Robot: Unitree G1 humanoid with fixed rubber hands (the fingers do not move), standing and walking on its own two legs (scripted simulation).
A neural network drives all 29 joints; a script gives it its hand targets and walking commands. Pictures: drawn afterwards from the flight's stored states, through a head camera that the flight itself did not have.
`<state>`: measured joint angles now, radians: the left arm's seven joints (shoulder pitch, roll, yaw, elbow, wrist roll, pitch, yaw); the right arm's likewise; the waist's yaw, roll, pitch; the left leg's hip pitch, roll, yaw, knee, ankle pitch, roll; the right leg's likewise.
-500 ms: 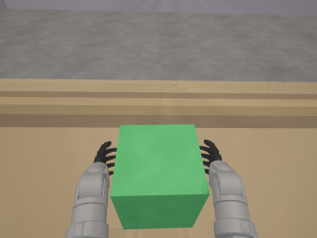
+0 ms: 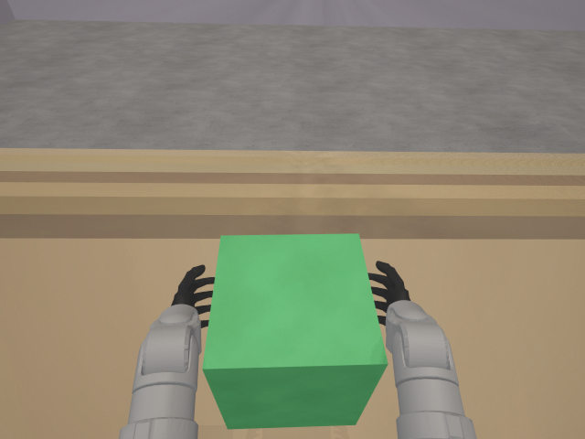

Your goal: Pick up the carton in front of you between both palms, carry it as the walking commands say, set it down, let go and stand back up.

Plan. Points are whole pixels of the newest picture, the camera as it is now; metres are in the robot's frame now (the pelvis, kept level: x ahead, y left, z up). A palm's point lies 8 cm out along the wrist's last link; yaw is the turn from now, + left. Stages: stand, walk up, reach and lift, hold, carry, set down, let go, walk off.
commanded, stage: carry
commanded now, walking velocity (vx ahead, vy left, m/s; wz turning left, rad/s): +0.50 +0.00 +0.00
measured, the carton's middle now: (291, 334) +0.30 +0.00 -0.02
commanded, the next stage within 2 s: none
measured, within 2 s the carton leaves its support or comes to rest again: neither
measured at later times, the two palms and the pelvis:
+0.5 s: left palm (210, 231) +0.42 +0.13 +0.08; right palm (392, 235) +0.42 -0.17 +0.08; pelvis +0.16 -0.01 +0.00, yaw -2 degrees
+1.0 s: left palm (247, 137) +0.72 +0.09 +0.09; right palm (378, 136) +0.73 -0.21 +0.09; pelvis +0.45 -0.07 +0.01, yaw +1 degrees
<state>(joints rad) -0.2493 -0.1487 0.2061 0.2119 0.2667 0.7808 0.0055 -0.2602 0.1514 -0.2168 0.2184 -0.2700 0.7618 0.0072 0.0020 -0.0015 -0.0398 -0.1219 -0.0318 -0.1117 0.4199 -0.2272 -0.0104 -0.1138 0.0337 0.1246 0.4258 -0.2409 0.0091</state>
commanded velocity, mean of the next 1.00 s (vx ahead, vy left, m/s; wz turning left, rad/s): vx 0.50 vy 0.00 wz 0.00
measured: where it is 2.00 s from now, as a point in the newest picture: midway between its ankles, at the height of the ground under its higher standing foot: (296, 265)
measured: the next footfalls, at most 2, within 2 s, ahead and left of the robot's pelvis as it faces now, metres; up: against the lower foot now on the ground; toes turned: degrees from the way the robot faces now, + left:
left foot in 0.36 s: +0.14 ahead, +0.09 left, +0.00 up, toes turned +7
right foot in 0.66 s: +0.40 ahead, -0.14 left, +0.00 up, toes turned -12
